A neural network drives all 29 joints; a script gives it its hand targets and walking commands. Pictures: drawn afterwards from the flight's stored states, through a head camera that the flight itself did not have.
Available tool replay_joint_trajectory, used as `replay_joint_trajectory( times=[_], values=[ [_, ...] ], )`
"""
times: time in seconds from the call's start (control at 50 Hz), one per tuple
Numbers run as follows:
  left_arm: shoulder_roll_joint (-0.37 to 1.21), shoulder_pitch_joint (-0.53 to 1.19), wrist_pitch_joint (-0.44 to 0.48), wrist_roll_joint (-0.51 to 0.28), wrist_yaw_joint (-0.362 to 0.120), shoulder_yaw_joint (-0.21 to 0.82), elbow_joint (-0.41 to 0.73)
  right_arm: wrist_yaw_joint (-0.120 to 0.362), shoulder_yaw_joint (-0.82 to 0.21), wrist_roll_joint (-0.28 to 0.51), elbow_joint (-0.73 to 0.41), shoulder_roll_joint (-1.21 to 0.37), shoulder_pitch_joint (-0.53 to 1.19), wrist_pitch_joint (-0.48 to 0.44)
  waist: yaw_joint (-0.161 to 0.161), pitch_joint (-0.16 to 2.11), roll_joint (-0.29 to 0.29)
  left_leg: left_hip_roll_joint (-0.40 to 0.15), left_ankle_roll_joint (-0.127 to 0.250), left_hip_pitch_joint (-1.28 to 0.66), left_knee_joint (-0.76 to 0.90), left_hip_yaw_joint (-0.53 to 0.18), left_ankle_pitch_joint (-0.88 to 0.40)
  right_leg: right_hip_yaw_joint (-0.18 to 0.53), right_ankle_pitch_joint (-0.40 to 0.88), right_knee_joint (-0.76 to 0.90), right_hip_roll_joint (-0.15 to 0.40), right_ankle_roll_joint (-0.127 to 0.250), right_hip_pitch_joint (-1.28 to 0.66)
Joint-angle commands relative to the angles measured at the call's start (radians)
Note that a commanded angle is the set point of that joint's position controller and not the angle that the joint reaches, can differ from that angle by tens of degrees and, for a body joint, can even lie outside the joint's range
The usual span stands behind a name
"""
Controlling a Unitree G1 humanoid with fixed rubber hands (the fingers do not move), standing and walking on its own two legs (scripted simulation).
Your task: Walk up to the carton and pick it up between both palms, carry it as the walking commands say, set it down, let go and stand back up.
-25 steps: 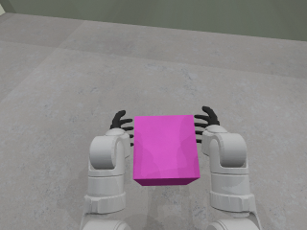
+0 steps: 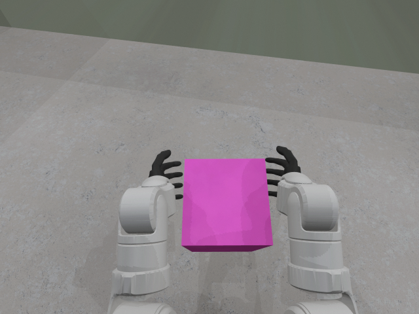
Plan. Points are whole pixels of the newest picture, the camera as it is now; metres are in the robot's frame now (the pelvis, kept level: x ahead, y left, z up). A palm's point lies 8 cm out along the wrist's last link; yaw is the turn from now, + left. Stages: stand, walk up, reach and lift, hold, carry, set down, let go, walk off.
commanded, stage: carry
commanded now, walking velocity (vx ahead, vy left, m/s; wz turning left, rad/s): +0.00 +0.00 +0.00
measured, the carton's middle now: (223, 212) +0.33 +0.00 -0.02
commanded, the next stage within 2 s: none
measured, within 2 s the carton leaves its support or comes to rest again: neither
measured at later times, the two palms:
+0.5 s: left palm (167, 154) +0.39 +0.12 +0.09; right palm (282, 156) +0.39 -0.11 +0.08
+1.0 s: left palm (166, 176) +0.34 +0.11 +0.09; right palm (291, 175) +0.34 -0.12 +0.10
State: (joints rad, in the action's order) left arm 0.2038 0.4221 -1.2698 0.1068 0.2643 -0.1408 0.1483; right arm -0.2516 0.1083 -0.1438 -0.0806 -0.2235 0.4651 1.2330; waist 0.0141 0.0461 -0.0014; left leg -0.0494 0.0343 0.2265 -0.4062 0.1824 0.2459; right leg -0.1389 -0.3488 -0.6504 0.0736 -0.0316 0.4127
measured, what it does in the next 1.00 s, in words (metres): steps on the spot: right foot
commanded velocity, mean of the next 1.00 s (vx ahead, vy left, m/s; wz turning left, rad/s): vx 0.00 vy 0.00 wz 0.00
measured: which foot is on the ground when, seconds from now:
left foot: down 0.00-1.00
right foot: up 0.00-0.04, down 0.06-1.00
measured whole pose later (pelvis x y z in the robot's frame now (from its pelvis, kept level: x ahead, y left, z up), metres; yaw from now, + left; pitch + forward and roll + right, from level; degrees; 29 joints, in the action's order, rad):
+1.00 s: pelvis +0.03 +0.00 -0.01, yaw +1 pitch +0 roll +0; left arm 0.21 0.44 -1.25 0.11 0.26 -0.14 0.05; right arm -0.31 0.12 -0.14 -0.05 -0.22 0.46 1.24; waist 0.02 0.05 0.01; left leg -0.05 0.02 0.26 -0.54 0.18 0.28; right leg -0.15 -0.13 -0.48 0.09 -0.01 0.34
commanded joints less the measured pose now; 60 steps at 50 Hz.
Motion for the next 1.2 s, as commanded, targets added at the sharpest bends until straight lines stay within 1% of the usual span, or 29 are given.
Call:
replay_joint_trajectory(
  times=[0.0,0.02,0.04,0.06,0.08,0.1,0.18,0.2,0.26,0.38,0.4,0.46,0.5,0.54,0.58,0.6,0.66,0.74,0.76,0.84,0.88,0.92,0.98,1.0,1.02,1.06,1.08,1.16,1.18],
  values=[
    [1.070,0.669,0.045,-0.456,-0.309,0.679,0.138,0.300,-0.518,0.412,-0.078,-1.050,0.381,-0.018,0.015,0.455,0.148,-0.126,-0.019,-0.354,-0.118,-0.021,-0.815,-0.101,0.452,0.365,-0.067,-0.017,-0.214],
    [1.077,0.678,0.044,-0.449,-0.312,0.663,0.155,0.298,-0.503,0.395,-0.060,-1.044,0.349,-0.018,0.007,0.491,0.114,-0.097,-0.057,-0.270,-0.194,0.010,-0.737,-0.076,0.526,0.401,-0.010,0.003,-0.378],
    [1.103,0.657,0.046,-0.457,-0.321,0.668,0.146,0.292,-0.512,0.407,-0.132,-1.047,0.417,-0.030,-0.003,0.562,0.067,-0.071,-0.092,-0.061,-0.253,0.007,-0.514,0.055,0.834,0.312,0.118,0.035,-0.592],
    [1.066,0.583,0.046,-0.418,-0.319,0.626,0.115,0.295,-0.545,0.413,-0.139,-1.054,0.441,-0.024,-0.024,0.553,-0.123,-0.005,-0.100,0.153,-0.324,0.019,-0.122,0.188,1.286,0.224,0.232,0.095,-0.731],
    [1.056,0.578,0.035,-0.404,-0.317,0.631,0.025,0.296,-0.554,0.439,-0.079,-1.066,0.438,-0.006,-0.019,0.472,-0.266,0.015,-0.089,0.274,-0.239,-0.032,0.225,0.209,1.404,0.175,0.273,0.143,-0.765],
    [1.064,0.491,0.032,-0.401,-0.324,0.603,-0.040,0.296,-0.566,0.434,-0.076,-1.035,0.394,-0.004,-0.014,0.486,-0.263,-0.004,-0.087,0.255,-0.175,-0.049,0.254,0.198,1.303,0.167,0.273,0.149,-0.787],
    [1.083,0.558,0.055,-0.420,-0.321,0.611,0.024,0.302,-0.563,0.460,-0.074,-1.073,0.441,-0.013,0.001,0.517,-0.135,-0.060,-0.065,-0.129,0.076,-0.021,-0.175,0.071,0.672,0.203,0.159,0.029,-0.452],
    [1.086,0.639,0.065,-0.422,-0.317,0.624,0.091,0.311,-0.554,0.479,-0.068,-1.102,0.489,-0.020,-0.004,0.521,-0.043,-0.079,-0.057,-0.168,0.048,-0.036,-0.219,0.066,0.615,0.227,0.158,0.010,-0.388],
    [1.076,0.605,0.064,-0.433,-0.304,0.639,0.099,0.306,-0.550,0.471,-0.086,-1.084,0.422,-0.025,0.000,0.524,0.053,-0.122,-0.064,-0.244,-0.085,-0.058,-0.775,0.005,0.633,0.135,0.086,0.005,-0.325],
    [1.072,0.531,0.060,-0.417,-0.306,0.635,0.079,0.296,-0.571,0.471,-0.129,-1.081,0.419,-0.025,0.006,0.524,-0.094,-0.074,-0.072,-0.101,-0.087,-0.033,-0.445,0.041,0.897,0.135,0.115,0.031,-0.453],
    [1.091,0.583,0.066,-0.436,-0.307,0.639,0.108,0.297,-0.570,0.467,-0.118,-1.086,0.439,-0.024,0.007,0.521,-0.074,-0.061,-0.075,-0.115,-0.069,-0.014,-0.386,0.062,0.911,0.145,0.132,0.028,-0.442],
    [1.084,0.552,0.063,-0.425,-0.305,0.632,0.075,0.294,-0.566,0.470,-0.132,-1.068,0.427,-0.029,0.005,0.541,-0.043,-0.078,-0.064,-0.163,-0.070,-0.037,-0.539,0.051,0.794,0.107,0.115,0.029,-0.385],
    [1.090,0.550,0.061,-0.418,-0.305,0.646,0.103,0.307,-0.564,0.480,-0.112,-1.100,0.441,-0.022,0.003,0.517,0.063,-0.139,-0.058,-0.214,-0.105,-0.086,-0.728,0.029,0.563,0.100,0.101,0.009,-0.285],
    [1.089,0.609,0.058,-0.440,-0.312,0.647,0.100,0.305,-0.551,0.461,-0.048,-1.098,0.405,-0.018,0.002,0.490,0.023,-0.136,-0.048,-0.206,-0.143,-0.093,-0.718,0.020,0.543,0.142,0.078,0.012,-0.278],
    [1.078,0.557,0.060,-0.426,-0.315,0.634,0.070,0.295,-0.566,0.458,-0.102,-1.085,0.433,-0.022,0.009,0.520,-0.088,-0.101,-0.057,-0.130,-0.165,-0.059,-0.488,0.046,0.799,0.124,0.114,0.029,-0.368],
    [1.091,0.570,0.061,-0.427,-0.315,0.634,0.052,0.300,-0.557,0.461,-0.053,-1.089,0.407,-0.018,0.009,0.507,-0.057,-0.085,-0.069,-0.080,-0.124,-0.042,-0.360,0.068,0.846,0.119,0.133,0.044,-0.420],
    [1.094,0.584,0.058,-0.436,-0.318,0.637,0.060,0.306,-0.562,0.464,-0.056,-1.095,0.418,-0.019,0.007,0.495,-0.100,-0.081,-0.061,-0.070,-0.092,-0.053,-0.300,0.065,0.767,0.117,0.136,0.031,-0.391],
    [1.074,0.613,0.060,-0.411,-0.322,0.619,0.036,0.318,-0.552,0.453,0.008,-1.100,0.429,-0.018,0.002,0.460,-0.006,-0.120,-0.048,-0.073,-0.088,-0.084,-0.266,0.054,0.477,0.171,0.126,0.017,-0.338],
    [1.065,0.551,0.049,-0.401,-0.323,0.630,-0.018,0.319,-0.531,0.431,0.060,-1.071,0.362,-0.013,0.003,0.441,0.056,-0.119,-0.043,-0.062,-0.065,-0.081,-0.184,0.066,0.397,0.184,0.129,0.009,-0.290],
    [1.057,0.641,0.058,-0.394,-0.330,0.605,0.006,0.332,-0.517,0.429,0.091,-1.100,0.406,-0.011,-0.006,0.297,0.022,-0.148,-0.018,0.107,0.061,-0.157,0.203,0.058,0.122,0.216,0.095,0.011,-0.277],
    [1.071,0.596,0.054,-0.396,-0.335,0.583,-0.097,0.326,-0.519,0.437,0.085,-1.082,0.457,-0.012,0.000,0.318,-0.059,-0.124,-0.026,0.108,0.013,-0.123,0.162,0.062,0.131,0.214,0.096,0.005,-0.260],
    [1.073,0.696,0.066,-0.424,-0.331,0.622,0.050,0.333,-0.510,0.433,0.093,-1.112,0.396,-0.017,0.003,0.360,0.052,-0.108,-0.026,0.033,-0.011,-0.101,0.020,0.079,0.286,0.203,0.110,0.013,-0.267],
    [1.063,0.680,0.055,-0.419,-0.333,0.602,-0.008,0.327,-0.492,0.414,0.114,-1.086,0.385,-0.012,-0.002,0.364,0.018,-0.116,-0.010,0.043,0.005,-0.131,0.076,0.082,0.219,0.214,0.112,0.018,-0.253],
    [1.068,0.663,0.055,-0.421,-0.337,0.595,-0.003,0.326,-0.503,0.426,0.080,-1.098,0.406,-0.013,0.007,0.374,-0.040,-0.133,-0.014,0.039,-0.013,-0.138,-0.006,0.066,0.236,0.193,0.092,0.020,-0.258],
    [1.087,0.679,0.065,-0.431,-0.338,0.599,0.024,0.331,-0.518,0.453,0.041,-1.101,0.458,-0.022,0.005,0.392,0.019,-0.123,-0.014,0.017,-0.034,-0.117,-0.067,0.061,0.286,0.187,0.096,0.018,-0.268],
    [1.055,0.658,0.064,-0.423,-0.333,0.598,0.026,0.326,-0.533,0.456,0.057,-1.122,0.425,-0.019,0.010,0.419,-0.063,-0.104,-0.023,-0.001,-0.074,-0.095,-0.103,0.062,0.398,0.169,0.113,0.020,-0.312],
    [1.082,0.651,0.060,-0.424,-0.333,0.596,-0.006,0.326,-0.519,0.442,0.061,-1.107,0.412,-0.016,0.011,0.407,-0.023,-0.111,-0.024,0.000,-0.086,-0.089,-0.208,0.067,0.454,0.142,0.115,0.027,-0.302],
    [1.055,0.634,0.058,-0.413,-0.330,0.582,-0.019,0.323,-0.522,0.449,0.089,-1.114,0.401,-0.010,0.009,0.424,-0.023,-0.113,-0.032,-0.013,-0.104,-0.095,-0.129,0.086,0.427,0.165,0.133,0.045,-0.285],
    [1.049,0.639,0.058,-0.406,-0.333,0.579,-0.013,0.323,-0.507,0.431,0.110,-1.105,0.385,-0.012,0.005,0.372,-0.045,-0.105,-0.029,0.032,-0.059,-0.105,-0.025,0.080,0.313,0.190,0.122,0.033,-0.274]
  ],
)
